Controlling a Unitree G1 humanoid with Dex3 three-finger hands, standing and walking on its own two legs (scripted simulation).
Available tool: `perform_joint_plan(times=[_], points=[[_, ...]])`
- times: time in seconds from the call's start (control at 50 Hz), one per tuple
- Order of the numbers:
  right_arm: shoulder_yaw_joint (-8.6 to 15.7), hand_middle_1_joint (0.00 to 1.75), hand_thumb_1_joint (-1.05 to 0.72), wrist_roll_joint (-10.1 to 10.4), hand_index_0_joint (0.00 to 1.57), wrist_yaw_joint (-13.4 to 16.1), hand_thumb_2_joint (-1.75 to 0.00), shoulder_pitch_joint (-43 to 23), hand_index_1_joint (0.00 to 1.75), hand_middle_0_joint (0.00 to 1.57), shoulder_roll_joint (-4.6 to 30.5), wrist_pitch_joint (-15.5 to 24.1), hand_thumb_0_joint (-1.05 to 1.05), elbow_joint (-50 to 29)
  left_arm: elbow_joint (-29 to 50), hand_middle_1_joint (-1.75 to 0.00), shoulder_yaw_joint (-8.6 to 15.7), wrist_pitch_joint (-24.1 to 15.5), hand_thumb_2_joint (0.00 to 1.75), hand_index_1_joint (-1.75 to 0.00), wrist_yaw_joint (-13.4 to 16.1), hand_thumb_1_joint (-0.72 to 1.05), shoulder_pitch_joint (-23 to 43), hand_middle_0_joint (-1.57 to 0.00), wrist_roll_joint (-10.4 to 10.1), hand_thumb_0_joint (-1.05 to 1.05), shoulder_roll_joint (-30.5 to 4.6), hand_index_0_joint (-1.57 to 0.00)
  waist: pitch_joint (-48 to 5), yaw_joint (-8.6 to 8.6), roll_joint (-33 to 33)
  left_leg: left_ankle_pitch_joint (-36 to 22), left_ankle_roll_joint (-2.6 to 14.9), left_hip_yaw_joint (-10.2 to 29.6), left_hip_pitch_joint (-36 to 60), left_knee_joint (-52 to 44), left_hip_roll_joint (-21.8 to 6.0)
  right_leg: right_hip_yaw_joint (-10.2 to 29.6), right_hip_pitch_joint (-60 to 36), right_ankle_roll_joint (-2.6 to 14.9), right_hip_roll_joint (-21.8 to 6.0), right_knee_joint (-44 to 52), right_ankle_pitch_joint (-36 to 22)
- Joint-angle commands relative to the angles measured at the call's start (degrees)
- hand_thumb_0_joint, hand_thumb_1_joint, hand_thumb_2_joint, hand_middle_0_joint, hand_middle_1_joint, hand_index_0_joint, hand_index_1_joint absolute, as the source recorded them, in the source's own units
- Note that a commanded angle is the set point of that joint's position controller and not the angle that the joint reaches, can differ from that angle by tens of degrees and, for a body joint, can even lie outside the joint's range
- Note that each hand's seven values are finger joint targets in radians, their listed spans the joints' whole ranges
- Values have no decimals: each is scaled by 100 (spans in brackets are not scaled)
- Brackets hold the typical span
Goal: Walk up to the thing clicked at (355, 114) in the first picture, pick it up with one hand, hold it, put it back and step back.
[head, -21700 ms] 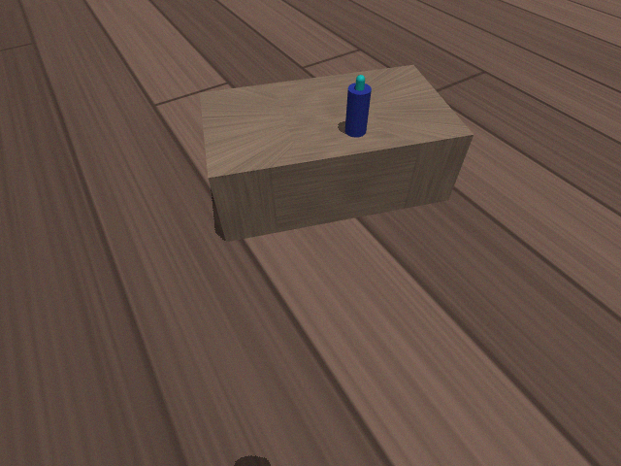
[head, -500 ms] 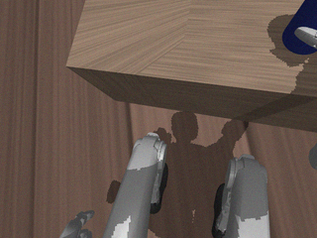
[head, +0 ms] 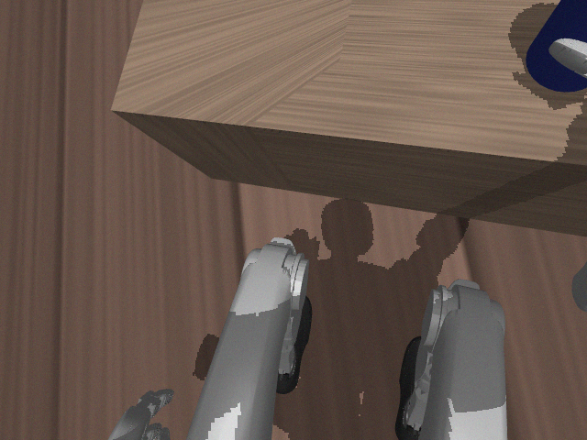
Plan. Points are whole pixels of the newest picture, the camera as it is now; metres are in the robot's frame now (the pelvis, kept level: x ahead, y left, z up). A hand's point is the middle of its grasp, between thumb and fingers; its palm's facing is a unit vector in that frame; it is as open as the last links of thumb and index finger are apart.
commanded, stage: loosen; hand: right
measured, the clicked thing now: out of the picture +0.59 -0.19 +0.06
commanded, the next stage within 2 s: open in 0.18 s
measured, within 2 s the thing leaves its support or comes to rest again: neither
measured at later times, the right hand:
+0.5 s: hand out of the picture +0.59 -0.20 +0.02, palm faces +0.18 +0.98 -0.04, open 11.3 cm
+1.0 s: hand out of the picture +0.59 -0.21 +0.02, palm faces +0.19 +0.98 -0.04, open 16.1 cm
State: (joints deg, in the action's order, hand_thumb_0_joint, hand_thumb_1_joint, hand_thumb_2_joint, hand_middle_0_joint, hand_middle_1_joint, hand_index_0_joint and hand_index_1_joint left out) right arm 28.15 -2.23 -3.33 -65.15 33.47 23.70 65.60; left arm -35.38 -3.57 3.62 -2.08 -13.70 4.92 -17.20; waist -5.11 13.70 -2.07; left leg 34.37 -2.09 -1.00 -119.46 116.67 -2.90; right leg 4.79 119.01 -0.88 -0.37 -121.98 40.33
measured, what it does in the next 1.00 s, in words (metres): stands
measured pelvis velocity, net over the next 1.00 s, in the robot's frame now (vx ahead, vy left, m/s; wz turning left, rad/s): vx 0.00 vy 0.00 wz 0.01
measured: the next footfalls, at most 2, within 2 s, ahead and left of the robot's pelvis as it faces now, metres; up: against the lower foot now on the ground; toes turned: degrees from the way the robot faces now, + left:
none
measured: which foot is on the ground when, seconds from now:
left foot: down 0.00-1.00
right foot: down 0.00-1.00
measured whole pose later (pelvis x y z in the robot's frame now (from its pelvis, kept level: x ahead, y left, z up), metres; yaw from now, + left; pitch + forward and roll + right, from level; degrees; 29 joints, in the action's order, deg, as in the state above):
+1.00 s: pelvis +0.00 +0.00 -0.01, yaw +0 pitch +37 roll +5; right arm 28.7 -2.4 -3.7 -64.8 34.4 22.2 62.6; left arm -35.0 -3.7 4.6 -2.0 -13.2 4.5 -17.3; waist -4.9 13.6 -2.2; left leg 34.5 -2.1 -1.3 -120.3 117.7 -2.8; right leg 5.2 119.9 -1.0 -0.4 -123.2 40.6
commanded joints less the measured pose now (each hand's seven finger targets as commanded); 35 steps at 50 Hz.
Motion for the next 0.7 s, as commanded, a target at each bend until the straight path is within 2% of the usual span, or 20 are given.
perform_joint_plan(times=[0.0, 0.02, 0.08, 0.14, 0.16, 0.18, 0.22, 0.24, 0.26, 0.28, 0.3, 0.32, 0.34, 0.36, 0.38, 0.4, 0.46, 0.5, 0.58, 0.68], points=[[2, 146, -3, 62, 132, -11, -135, -2469, 146, 126, 1286, 398, 0, -1179, -6, -29, 488, 27, 92, -31, 53, 86, -1430, -20, 11, 0, -1319, -19, -4234, 216, -1107, -1094, 365, -324, 2644, -1050, 105, -214, -2365, 175, 1, 1442, -1267], [80, 146, -5, 63, 132, 25, -134, -2445, 146, 126, 1395, 400, 0, -1273, 42, -29, 457, 33, 92, -31, 43, 86, -1383, -20, 5, 0, -1272, -19, -4261, 107, -1126, -1074, 374, -306, 2608, -1041, 117, -238, -2366, 179, 1, 1437, -1262], [-8, 143, -2, 50, 129, 33, -131, -2532, 143, 124, 1320, 427, 0, -1249, 44, -29, 445, 42, 92, -31, 42, 86, -1395, -20, 21, 0, -1246, -19, -4273, 170, -1025, -1088, 362, -300, 2730, -1033, 112, -242, -2211, 197, 9, 1381, -1217], [-2, 122, 20, 19, 119, 31, -107, -2605, 122, 115, 1421, 437, 0, -1387, 125, -30, 432, 44, 89, -30, 37, 91, -1296, -21, 12, 0, -1233, -21, -4284, 93, -1229, -969, 383, -312, 2592, -995, 112, -232, -2295, 171, 5, 1462, -1133], [-65, 114, 23, 21, 117, 16, -99, -2494, 114, 113, 1276, 392, 0, -1111, 24, -30, 500, 48, 89, -30, 52, 91, -1367, -21, 13, 0, -1352, -21, -4168, 189, -1188, -897, 374, -335, 2455, -1020, 110, -204, -2366, 169, 2, 1455, -1057], [-64, 106, 25, 27, 114, 20, -91, -2597, 106, 111, 1313, 408, 0, -1371, 62, -30, 448, 43, 90, -30, 42, 91, -1340, -21, 22, 0, -1284, -21, -4228, 175, -1260, -965, 376, -346, 2461, -989, 115, -200, -2412, 163, -4, 1448, -1126], [-40, 97, 31, 14, 111, 22, -75, -2431, 97, 108, 1331, 346, 0, -1098, 26, -30, 514, 57, 89, -30, 60, 91, -1397, -21, 16, 0, -1367, -21, -4218, 191, -1082, -879, 359, -326, 2571, -1068, 116, -219, -2315, 186, 1, 1441, -1011], [-135, 93, 32, 44, 110, -3, -67, -2418, 93, 107, 1173, 346, 0, -1192, 42, -30, 449, 61, 90, -30, 45, 91, -1393, -21, 17, 0, -1298, -21, -4160, 228, -1166, -1012, 362, -354, 2560, -1023, 113, -221, -2358, 171, 3, 1418, -1145], [-1, 88, 36, 43, 102, 30, -70, -2630, 88, 99, 1434, 351, 0, -1402, 112, -30, 458, 59, 90, -30, 45, 89, -1383, -21, 5, 0, -1271, -20, -4422, 139, -1118, -1002, 359, -301, 2791, -1076, 119, -243, -2294, 195, 8, 1435, -1112], [-114, 96, 28, 33, 108, -10, -76, -2521, 96, 105, 1262, 334, 0, -1228, 70, -29, 438, 62, 93, -31, 47, 86, -1369, -21, 1, 0, -1268, -19, -4323, 190, -1087, -981, 356, -336, 2685, -1042, 114, -219, -2292, 182, 7, 1444, -1114], [-41, 88, 36, 28, 100, 6, -68, -2375, 88, 97, 1368, 309, 0, -1073, 18, -30, 497, 59, 91, -30, 47, 89, -1371, -20, 0, 0, -1337, -20, -4228, 140, -1091, -904, 360, -309, 2693, -1058, 119, -239, -2182, 190, 8, 1422, -1032], [-146, 93, 28, 43, 106, -11, -71, -2492, 93, 104, 1223, 321, 0, -1206, 69, -29, 442, 57, 93, -31, 46, 85, -1370, -21, -4, 0, -1275, -19, -4219, 227, -1024, -990, 349, -346, 2700, -1028, 113, -213, -2163, 193, 7, 1388, -1102], [-119, 85, 36, 50, 98, -19, -64, -2406, 85, 96, 1201, 304, 0, -1172, 69, -30, 453, 54, 91, -30, 48, 89, -1382, -21, -8, 0, -1283, -20, -4235, 206, -1002, -1022, 351, -340, 2688, -1047, 119, -222, -2227, 194, -3, 1378, -1142], [-165, 91, 28, 39, 104, -33, -70, -2401, 91, 102, 1180, 327, 0, -1196, 82, -30, 415, 55, 93, -31, 36, 85, -1343, -21, 0, 0, -1253, -19, -4147, 219, -1115, -1096, 364, -356, 2569, -961, 116, -213, -2244, 172, -4, 1362, -1259], [-86, 83, 33, 41, 96, -42, -64, -2384, 83, 94, 1275, 311, 0, -1149, 25, -30, 489, 61, 90, -30, 44, 89, -1382, -21, -4, 0, -1350, -20, -4137, 175, -1149, -980, 373, -349, 2484, -987, 115, -199, -2292, 167, 1, 1401, -1173], [-123, 89, 25, 48, 104, -46, -68, -2288, 89, 102, 1208, 294, 0, -1078, 32, -29, 473, 61, 94, -31, 43, 84, -1364, -21, -9, 0, -1337, -19, -4012, 185, -1161, -976, 378, -371, 2420, -971, 116, -189, -2294, 159, -4, 1434, -1174], [-80, 67, 32, 47, 80, -43, -52, -2404, 68, 78, 1326, 341, 0, -1282, 142, -30, 415, 66, 91, -30, 10, 88, -1337, -21, -4, 0, -1261, -20, -4255, 115, -1161, -1168, 376, -337, 2647, -949, 108, -226, -2333, 173, -3, 1376, -1368], [-145, 56, 33, 79, 69, -69, -40, -2258, 56, 68, 1149, 291, 0, -1070, 63, -30, 461, 80, 91, -31, 23, 88, -1400, -21, 2, 0, -1317, -20, -4071, 202, -1156, -1154, 377, -358, 2540, -923, 112, -199, -2276, 160, -3, 1359, -1368], [-57, 44, 38, 88, 58, -43, -29, -2585, 44, 58, 1390, 349, 0, -1528, 140, -30, 440, 78, 92, -31, 20, 87, -1347, -21, -15, 0, -1291, -20, -4319, 103, -1268, -1082, 386, -340, 2552, -932, 111, -204, -2406, 163, -7, 1399, -1283], [-55, 28, 39, 120, 41, -14, -18, -2475, 28, 42, 1253, 330, 0, -1385, 55, -30, 456, 75, 92, -31, 46, 86, -1416, -21, -10, 0, -1308, -20, -4274, 203, -1108, -1091, 361, -353, 2598, -947, 114, -211, -2344, 169, 3, 1365, -1261]])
